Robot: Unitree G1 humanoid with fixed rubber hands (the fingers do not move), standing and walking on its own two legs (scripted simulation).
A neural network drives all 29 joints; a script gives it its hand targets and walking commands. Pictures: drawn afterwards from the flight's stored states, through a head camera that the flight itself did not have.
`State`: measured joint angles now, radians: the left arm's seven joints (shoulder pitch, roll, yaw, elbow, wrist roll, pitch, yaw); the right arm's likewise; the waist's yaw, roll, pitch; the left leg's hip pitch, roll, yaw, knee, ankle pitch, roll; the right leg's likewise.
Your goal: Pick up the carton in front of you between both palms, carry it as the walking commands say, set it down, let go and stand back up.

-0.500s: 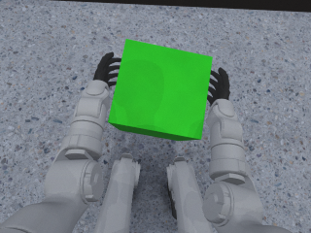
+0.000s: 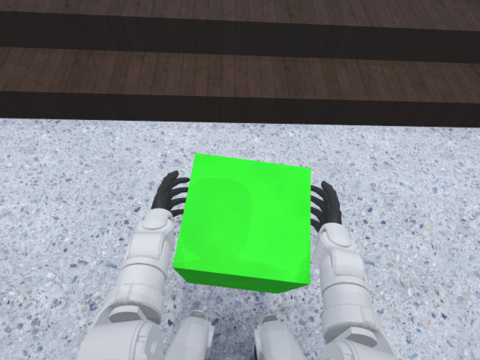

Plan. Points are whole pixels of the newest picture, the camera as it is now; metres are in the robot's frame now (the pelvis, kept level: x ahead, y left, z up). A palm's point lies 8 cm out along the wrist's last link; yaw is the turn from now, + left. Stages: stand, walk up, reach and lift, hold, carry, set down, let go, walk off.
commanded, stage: reach and lift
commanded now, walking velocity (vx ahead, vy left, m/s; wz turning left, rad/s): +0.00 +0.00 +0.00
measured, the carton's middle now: (242, 232) +0.36 +0.00 -0.12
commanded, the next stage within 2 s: hold in 1.52 s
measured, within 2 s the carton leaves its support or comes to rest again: neither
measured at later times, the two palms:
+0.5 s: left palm (142, 198) +0.32 +0.14 +0.11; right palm (370, 203) +0.33 -0.16 +0.11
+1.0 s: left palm (134, 195) +0.32 +0.14 +0.13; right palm (376, 200) +0.32 -0.16 +0.13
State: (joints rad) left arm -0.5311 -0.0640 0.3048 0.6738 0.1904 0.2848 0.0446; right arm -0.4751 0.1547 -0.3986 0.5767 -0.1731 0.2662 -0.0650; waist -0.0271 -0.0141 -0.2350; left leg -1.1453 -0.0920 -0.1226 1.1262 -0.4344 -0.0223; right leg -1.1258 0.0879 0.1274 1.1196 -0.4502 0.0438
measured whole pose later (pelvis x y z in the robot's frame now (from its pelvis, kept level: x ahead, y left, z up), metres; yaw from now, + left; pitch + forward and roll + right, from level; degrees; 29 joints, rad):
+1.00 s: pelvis +0.02 -0.01 +0.10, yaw +0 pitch -3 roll +0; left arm -0.33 -0.17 0.30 0.39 0.32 0.64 0.01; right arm -0.35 0.18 -0.33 0.40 -0.32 0.61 0.01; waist 0.00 -0.01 -0.02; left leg -0.17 -0.05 -0.13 0.43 -0.20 -0.01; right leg -0.16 0.04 0.15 0.44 -0.22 0.01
